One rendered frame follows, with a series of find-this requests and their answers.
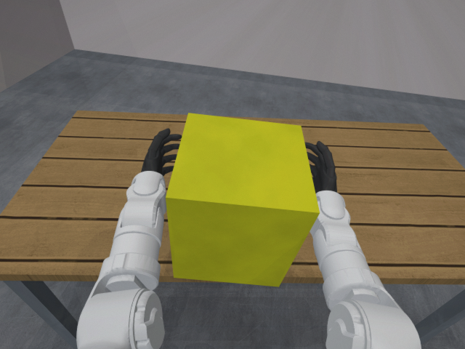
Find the robot left upper arm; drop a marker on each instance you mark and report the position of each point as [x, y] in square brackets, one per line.
[128, 319]

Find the robot right upper arm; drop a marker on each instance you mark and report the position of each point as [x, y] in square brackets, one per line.
[354, 324]

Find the carton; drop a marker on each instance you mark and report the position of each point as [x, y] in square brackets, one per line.
[241, 200]

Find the robot right hand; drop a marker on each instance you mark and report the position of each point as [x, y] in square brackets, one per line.
[324, 176]

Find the robot left hand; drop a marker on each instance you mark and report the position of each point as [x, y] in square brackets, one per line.
[154, 160]

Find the robot left forearm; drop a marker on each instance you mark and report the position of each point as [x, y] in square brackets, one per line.
[133, 261]

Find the table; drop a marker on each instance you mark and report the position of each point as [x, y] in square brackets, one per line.
[404, 191]

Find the robot right forearm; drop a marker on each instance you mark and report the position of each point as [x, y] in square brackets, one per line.
[341, 261]

